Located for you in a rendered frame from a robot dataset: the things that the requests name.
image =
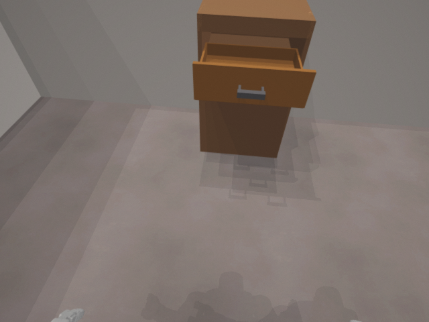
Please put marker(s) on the robot left hand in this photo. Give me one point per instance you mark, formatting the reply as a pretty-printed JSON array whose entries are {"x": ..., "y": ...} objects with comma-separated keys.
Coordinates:
[{"x": 70, "y": 316}]

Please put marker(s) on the handle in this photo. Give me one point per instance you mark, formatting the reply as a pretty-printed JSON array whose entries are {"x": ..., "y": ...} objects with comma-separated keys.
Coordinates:
[{"x": 250, "y": 94}]

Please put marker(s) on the drawer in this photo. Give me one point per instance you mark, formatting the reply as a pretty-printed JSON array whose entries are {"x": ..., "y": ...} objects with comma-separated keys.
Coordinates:
[{"x": 223, "y": 67}]

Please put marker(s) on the cabinet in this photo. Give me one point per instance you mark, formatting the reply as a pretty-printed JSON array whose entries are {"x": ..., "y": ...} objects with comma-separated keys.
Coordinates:
[{"x": 246, "y": 129}]

